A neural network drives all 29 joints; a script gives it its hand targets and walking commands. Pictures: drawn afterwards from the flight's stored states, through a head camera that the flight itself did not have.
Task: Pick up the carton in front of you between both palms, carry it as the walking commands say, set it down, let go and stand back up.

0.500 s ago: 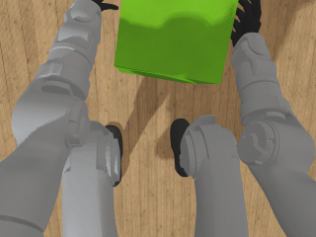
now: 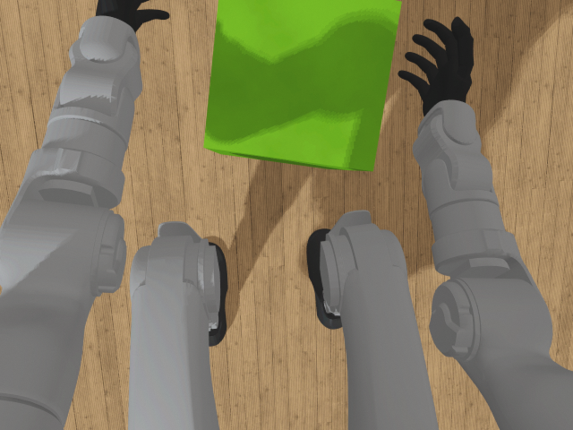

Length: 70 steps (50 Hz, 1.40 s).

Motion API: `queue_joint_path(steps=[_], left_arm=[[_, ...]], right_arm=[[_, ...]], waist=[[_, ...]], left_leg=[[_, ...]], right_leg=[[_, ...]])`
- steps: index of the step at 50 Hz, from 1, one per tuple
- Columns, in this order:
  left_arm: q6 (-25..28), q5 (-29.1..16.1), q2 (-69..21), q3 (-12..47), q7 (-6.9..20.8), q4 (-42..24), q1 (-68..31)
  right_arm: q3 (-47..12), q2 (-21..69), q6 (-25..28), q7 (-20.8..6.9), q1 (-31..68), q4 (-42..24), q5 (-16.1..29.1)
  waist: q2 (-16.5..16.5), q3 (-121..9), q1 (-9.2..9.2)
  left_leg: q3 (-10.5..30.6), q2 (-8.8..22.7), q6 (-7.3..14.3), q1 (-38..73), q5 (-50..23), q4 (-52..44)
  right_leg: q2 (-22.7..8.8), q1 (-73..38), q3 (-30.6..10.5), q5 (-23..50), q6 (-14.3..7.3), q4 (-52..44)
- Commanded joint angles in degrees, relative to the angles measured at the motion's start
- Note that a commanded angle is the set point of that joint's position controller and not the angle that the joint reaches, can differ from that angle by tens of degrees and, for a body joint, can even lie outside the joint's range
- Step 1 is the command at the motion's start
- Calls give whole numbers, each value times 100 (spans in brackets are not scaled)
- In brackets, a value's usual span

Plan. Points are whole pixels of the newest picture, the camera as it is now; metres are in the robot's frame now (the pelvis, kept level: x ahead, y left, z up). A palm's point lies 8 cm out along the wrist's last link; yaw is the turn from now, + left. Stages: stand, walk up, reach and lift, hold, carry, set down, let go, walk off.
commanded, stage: set down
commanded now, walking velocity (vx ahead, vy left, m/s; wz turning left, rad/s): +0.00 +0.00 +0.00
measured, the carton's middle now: (290, 95) +0.49 -0.03 -0.28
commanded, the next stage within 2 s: let go in 0.80 s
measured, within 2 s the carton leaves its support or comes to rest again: neither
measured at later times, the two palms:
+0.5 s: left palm out of the picture +0.55 +0.18 +0.01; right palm (564, 59) +0.46 -0.20 +0.02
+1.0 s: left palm out of the picture +0.52 +0.20 +0.15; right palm out of the picture +0.44 -0.20 +0.16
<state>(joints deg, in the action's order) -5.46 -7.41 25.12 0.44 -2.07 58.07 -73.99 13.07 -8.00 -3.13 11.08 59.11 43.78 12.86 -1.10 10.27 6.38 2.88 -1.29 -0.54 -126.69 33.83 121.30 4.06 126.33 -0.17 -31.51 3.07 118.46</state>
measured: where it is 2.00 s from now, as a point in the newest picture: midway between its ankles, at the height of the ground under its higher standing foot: (270, 302)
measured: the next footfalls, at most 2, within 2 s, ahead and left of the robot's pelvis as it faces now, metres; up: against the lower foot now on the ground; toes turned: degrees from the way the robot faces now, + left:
none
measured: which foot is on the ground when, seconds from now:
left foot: down 0.00-1.00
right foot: down 0.00-1.00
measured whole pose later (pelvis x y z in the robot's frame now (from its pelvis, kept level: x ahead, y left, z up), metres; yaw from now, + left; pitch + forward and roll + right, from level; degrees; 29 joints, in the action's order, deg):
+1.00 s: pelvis +0.05 +0.01 +0.25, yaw +3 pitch +43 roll -1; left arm -8.3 7.1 15.2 -12.4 1.2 48.8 -51.4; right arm 18.8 -3.2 -5.9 1.5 36.3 34.4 -1.6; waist 1.0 -8.3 6.7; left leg 2.8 -2.3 0.0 -86.4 20.3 64.3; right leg 0.8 85.7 -1.5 -19.7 1.9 62.9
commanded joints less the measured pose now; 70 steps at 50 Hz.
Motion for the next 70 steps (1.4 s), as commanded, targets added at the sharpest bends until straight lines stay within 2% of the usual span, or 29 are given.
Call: queue_joint_path(steps=[1,5,9,17,22,39,41,45,50,52,56,59,62,70], left_arm=[[12,214,621,-418,72,-435,-1351],[56,294,491,-533,214,-145,-1207],[50,393,476,-596,301,-58,-1166],[-173,575,550,-675,361,-780,-1174],[-346,642,476,-711,415,-1141,-1030],[-293,1068,46,-1016,608,-889,-249],[-268,1142,-12,-1104,605,-847,-107],[-220,1359,-236,-1269,500,-1019,598],[-183,1552,-809,-1390,134,-1816,2024],[-146,1539,-1021,-1359,-33,-2228,2536],[-3,1430,-1196,-1252,-197,-2888,3412],[129,1328,-1195,-1162,-188,-3099,4081],[273,1222,-1149,-1054,-115,-3079,4816],[606,1047,-1035,-867,61,-3002,6631]], right_arm=[[210,-463,-69,18,791,-683,-227],[305,-260,-102,-47,687,-572,-418],[381,-189,-147,-75,609,-638,-539],[452,-294,-352,-97,331,-1330,-564],[491,-292,-482,-170,93,-1586,-575],[871,-28,-352,-529,-557,-1345,-1055],[876,21,-319,-581,-629,-1322,-1122],[799,12,-235,-757,-1209,-1358,-1309],[551,-256,-121,-1130,-2425,-1633,-1579],[386,-421,-84,-1297,-2822,-1796,-1639],[-13,-596,-3,-1544,-3517,-1946,-1567],[-305,-648,73,-1646,-4119,-1937,-1429],[-531,-680,172,-1682,-4794,-1919,-1296],[-911,-732,392,-1581,-6385,-2356,-1091]], waist=[[774,-6476,63],[653,-6038,130],[692,-6199,176],[1076,-7333,242],[1213,-7519,245],[1004,-6693,289],[966,-6620,232],[916,-6932,147],[838,-7098,76],[749,-6787,55],[532,-5771,37],[418,-5070,-8],[308,-4535,-63],[-2,-3630,-184]], left_leg=[[-429,-152,155,3480,-1242,-1433],[-378,-143,168,3159,-1099,-1834],[-380,-165,147,3315,-1073,-2212],[-434,-244,85,4741,-1538,-2945],[-423,-266,46,5533,-1889,-3442],[-177,-259,33,6773,-2564,-5312],[-157,-254,35,6906,-2615,-5513],[-140,-271,5,7539,-3059,-5905],[-94,-294,-89,8659,-3784,-6443],[-89,-285,-120,8858,-3730,-6722],[-139,-257,-131,8753,-3017,-7296],[-196,-229,-102,8780,-2605,-7666],[-229,-215,-49,8973,-2550,-7967],[-218,-232,30,9817,-3233,-8662]], right_leg=[[74,-3177,573,1678,126,-1432],[53,-3096,557,1580,158,-1792],[49,-3276,573,1551,169,-2142],[77,-3830,700,1816,139,-2855],[90,-4018,745,1997,121,-3363],[17,-5052,618,2536,165,-5182],[3,-5204,598,2552,168,-5356],[6,-5769,588,2823,149,-5688],[35,-6491,552,3168,7,-6188],[21,-6873,487,3158,-72,-6419],[-75,-7847,311,2892,-157,-6908],[-147,-8518,180,2758,-155,-7272],[-199,-9128,55,2903,-128,-7589],[-232,-10801,-173,4278,-53,-8242]])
